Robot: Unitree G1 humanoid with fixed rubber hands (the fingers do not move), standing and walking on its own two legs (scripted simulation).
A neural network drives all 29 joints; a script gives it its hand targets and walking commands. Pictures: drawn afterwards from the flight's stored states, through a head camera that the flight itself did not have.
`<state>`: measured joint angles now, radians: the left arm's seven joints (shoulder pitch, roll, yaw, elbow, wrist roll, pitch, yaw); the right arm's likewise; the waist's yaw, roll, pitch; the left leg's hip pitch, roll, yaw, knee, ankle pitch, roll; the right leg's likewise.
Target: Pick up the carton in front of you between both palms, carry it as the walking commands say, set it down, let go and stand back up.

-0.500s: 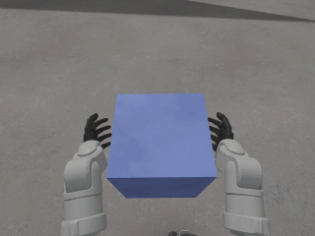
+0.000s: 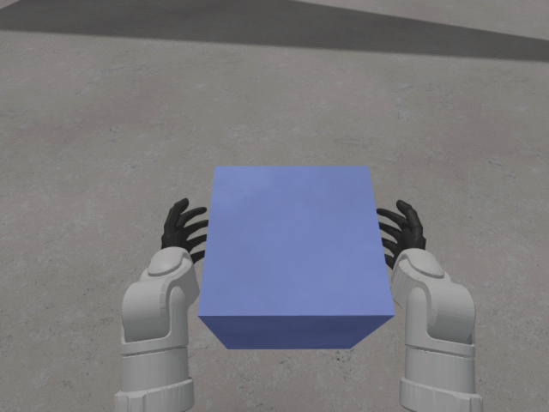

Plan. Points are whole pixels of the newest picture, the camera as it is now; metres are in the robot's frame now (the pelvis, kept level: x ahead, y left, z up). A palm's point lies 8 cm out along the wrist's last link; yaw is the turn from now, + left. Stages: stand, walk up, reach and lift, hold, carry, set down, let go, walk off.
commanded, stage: carry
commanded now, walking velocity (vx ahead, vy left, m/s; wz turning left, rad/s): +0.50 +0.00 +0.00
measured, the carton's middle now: (289, 267) +0.34 +0.00 +0.04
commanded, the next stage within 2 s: none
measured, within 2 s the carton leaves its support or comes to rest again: neither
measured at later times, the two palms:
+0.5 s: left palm (216, 167) +0.53 +0.13 +0.08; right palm (380, 173) +0.52 -0.17 +0.08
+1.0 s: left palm (218, 129) +0.67 +0.15 +0.07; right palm (358, 131) +0.66 -0.15 +0.07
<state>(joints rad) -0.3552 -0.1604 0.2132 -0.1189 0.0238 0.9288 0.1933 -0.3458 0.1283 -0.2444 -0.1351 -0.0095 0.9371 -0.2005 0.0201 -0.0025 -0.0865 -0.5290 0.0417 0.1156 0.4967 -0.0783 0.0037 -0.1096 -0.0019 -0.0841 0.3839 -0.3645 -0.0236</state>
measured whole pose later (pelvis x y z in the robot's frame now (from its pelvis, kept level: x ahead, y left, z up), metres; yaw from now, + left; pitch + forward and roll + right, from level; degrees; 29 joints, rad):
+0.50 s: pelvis +0.30 -0.01 -0.01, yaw +0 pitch +3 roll -1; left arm 0.07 -0.13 0.03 -0.50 0.01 1.14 0.16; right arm 0.07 0.13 -0.06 -0.51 0.00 1.14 -0.15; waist 0.00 0.03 -0.15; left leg -0.06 0.08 0.11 0.60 -0.49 -0.04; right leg -0.45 -0.03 -0.22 0.48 -0.08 -0.07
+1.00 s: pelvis +0.42 +0.00 +0.00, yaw +0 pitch +2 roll +0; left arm -0.04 -0.13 0.07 -0.25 0.09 1.11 0.11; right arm -0.04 0.13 -0.08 -0.24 -0.08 1.10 -0.11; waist -0.01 -0.01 -0.17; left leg -0.23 0.04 0.16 0.50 -0.31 0.01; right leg -0.26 -0.07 -0.19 0.51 -0.29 0.00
